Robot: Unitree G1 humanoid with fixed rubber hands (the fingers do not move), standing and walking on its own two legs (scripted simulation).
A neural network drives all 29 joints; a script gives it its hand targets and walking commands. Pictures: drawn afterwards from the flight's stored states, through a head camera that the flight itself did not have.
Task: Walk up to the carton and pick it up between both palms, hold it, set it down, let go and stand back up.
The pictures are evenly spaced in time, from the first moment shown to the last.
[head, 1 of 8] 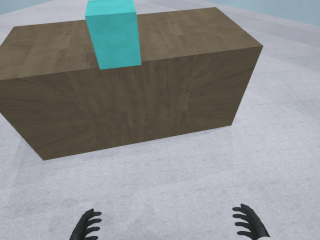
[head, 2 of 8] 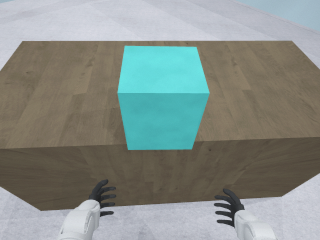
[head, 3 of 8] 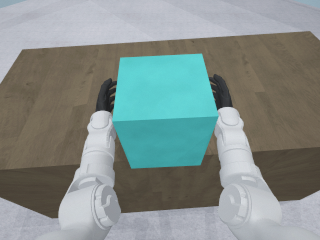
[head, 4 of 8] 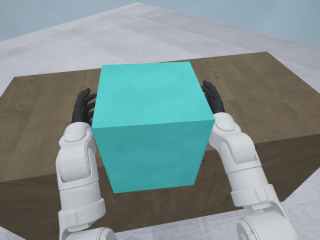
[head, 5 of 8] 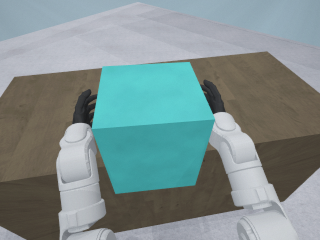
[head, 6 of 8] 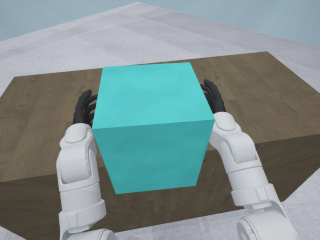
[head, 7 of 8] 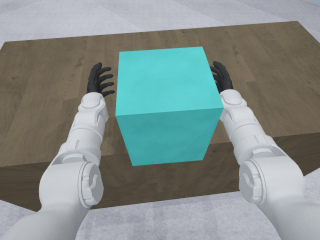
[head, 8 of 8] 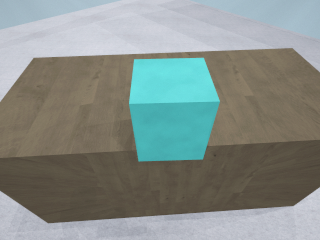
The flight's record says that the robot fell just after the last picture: no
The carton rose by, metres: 0.09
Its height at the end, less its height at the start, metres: +0.00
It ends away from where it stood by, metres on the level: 0.03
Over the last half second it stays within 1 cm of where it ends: yes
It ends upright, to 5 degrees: yes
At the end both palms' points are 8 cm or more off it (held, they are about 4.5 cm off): yes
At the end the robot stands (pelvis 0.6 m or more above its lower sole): yes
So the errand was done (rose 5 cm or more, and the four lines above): yes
